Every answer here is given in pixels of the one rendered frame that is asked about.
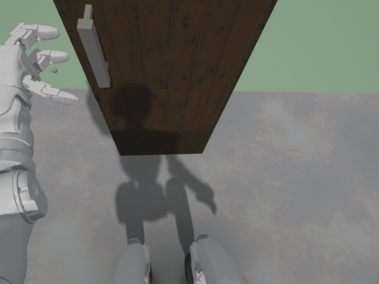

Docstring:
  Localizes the robot right thigh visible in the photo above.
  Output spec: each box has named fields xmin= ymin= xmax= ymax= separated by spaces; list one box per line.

xmin=190 ymin=238 xmax=248 ymax=284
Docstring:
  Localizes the robot left upper arm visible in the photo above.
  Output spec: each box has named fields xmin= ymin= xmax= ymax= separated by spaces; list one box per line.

xmin=0 ymin=170 xmax=48 ymax=284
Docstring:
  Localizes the robot left thigh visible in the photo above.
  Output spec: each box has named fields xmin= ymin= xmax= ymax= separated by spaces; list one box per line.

xmin=111 ymin=243 xmax=150 ymax=284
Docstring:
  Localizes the handle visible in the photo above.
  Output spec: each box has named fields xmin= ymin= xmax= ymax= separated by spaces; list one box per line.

xmin=77 ymin=4 xmax=110 ymax=88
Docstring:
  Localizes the left robot hand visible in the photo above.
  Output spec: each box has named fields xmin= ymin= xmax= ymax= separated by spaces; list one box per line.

xmin=0 ymin=22 xmax=80 ymax=106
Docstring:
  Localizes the robot thigh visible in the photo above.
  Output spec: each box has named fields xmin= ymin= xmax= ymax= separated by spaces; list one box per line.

xmin=111 ymin=243 xmax=150 ymax=284
xmin=190 ymin=238 xmax=248 ymax=284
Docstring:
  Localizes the robot left forearm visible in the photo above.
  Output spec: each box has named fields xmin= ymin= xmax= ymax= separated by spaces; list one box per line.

xmin=0 ymin=85 xmax=36 ymax=175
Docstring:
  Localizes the cupboard door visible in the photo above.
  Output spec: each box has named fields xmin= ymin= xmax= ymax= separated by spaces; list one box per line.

xmin=62 ymin=0 xmax=272 ymax=131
